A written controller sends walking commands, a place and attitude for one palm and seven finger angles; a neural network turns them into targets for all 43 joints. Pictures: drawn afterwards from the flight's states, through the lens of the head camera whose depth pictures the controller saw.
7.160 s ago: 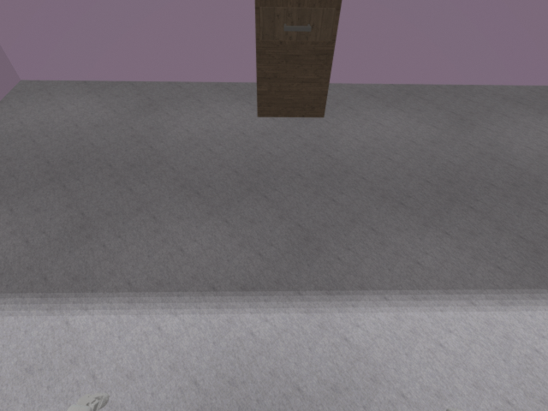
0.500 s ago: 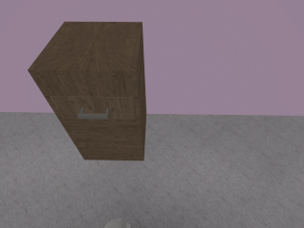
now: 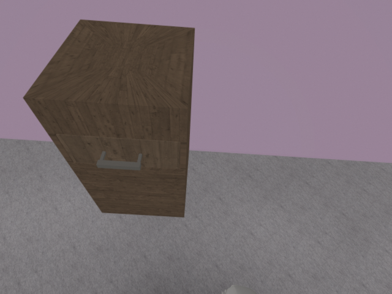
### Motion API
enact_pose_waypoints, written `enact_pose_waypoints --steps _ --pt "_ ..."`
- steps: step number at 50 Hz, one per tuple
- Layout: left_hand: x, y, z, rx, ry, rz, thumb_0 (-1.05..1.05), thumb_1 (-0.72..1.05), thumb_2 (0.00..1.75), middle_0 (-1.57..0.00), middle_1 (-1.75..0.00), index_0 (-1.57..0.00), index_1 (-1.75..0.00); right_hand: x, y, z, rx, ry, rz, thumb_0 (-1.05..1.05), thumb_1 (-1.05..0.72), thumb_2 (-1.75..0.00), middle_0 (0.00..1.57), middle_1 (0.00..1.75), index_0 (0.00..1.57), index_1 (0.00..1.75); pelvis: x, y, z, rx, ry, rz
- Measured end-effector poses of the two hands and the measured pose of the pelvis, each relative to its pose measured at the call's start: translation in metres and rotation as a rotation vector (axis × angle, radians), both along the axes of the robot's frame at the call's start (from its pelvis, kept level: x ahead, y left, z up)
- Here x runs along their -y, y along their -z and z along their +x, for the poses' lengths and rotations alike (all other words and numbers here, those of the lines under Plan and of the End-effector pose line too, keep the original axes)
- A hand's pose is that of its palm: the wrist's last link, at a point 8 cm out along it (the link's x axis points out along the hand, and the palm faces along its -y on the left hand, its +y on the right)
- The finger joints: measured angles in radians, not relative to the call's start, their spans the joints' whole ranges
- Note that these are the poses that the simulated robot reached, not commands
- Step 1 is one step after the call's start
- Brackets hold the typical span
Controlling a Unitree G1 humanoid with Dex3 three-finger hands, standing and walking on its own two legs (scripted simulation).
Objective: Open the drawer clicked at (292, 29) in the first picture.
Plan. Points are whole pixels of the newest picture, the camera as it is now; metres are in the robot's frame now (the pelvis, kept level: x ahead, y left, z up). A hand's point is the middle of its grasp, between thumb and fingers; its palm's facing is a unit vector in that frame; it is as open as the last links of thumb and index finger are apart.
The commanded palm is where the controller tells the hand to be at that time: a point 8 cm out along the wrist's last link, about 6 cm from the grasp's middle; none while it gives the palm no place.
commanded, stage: come to a stop and stand still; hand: left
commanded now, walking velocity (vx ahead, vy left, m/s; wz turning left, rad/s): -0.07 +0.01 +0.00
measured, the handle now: (120, 160) +0.52 +0.29 -0.21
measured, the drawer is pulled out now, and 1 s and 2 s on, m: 0.00 0.00 0.00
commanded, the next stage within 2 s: look again from close up in 1.66 s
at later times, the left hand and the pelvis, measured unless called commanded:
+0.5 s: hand out of the picture +0.04 +0.12 -0.14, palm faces +0.09 -0.95 -0.30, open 7.4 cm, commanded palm none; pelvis -0.02 -0.08 +0.01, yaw +1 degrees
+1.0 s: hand out of the picture -0.05 +0.15 -0.18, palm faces +0.07 -0.98 -0.17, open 7.4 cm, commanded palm none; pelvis -0.02 -0.02 +0.00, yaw +0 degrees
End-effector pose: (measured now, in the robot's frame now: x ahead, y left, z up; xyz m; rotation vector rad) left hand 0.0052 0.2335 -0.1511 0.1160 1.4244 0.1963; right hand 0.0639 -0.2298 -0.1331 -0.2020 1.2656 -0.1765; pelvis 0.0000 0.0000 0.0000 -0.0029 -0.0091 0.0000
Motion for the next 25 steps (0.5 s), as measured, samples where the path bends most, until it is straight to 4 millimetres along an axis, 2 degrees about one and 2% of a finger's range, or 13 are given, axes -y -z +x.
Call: enact_pose_waypoints --steps 6,10,17,21,25 --pt "0.015 -0.011 0.043 0.102 0.041 0.064 0.0 0.91 0.9 -0.2 -0.29 -0.2 -0.29 0.032 0.015 -0.017 -0.044 0.034 0.031 0.0 -0.92 -0.9 0.2 0.3 0.2 0.3 0.028 0.005 -0.001 -0.002 0.003 0.013" --pt "0.035 -0.016 0.057 0.167 0.082 0.116 0.0 0.91 0.9 -0.2 -0.29 -0.2 -0.29 0.058 0.036 -0.026 -0.052 0.061 0.078 0.0 -0.91 -0.9 0.2 0.3 0.2 0.3 0.052 0.015 -0.001 0.002 0.008 0.034" --pt "0.067 -0.039 0.052 0.186 0.084 0.122 0.0 0.91 0.9 -0.2 -0.29 -0.2 -0.29 0.082 0.034 -0.041 -0.086 0.059 0.108 0.01 -0.91 -0.9 0.2 0.3 0.2 0.3 0.07 0.001 -0.009 0.002 0.002 0.064" --pt "0.074 -0.045 0.041 0.195 0.055 0.124 0.0 0.91 0.9 -0.2 -0.3 -0.2 -0.3 0.089 0.029 -0.048 -0.107 0.033 0.108 0.01 -0.91 -0.9 0.2 0.3 0.2 0.3 0.076 -0.004 -0.014 -0.005 -0.011 0.075" --pt "0.072 -0.045 0.02 0.178 0.024 0.124 0.0 0.91 0.9 -0.2 -0.3 -0.2 -0.3 0.092 0.024 -0.05 -0.112 0.005 0.097 0.01 -0.91 -0.9 0.2 0.3 0.2 0.3 0.077 -0.006 -0.019 -0.009 -0.018 0.079"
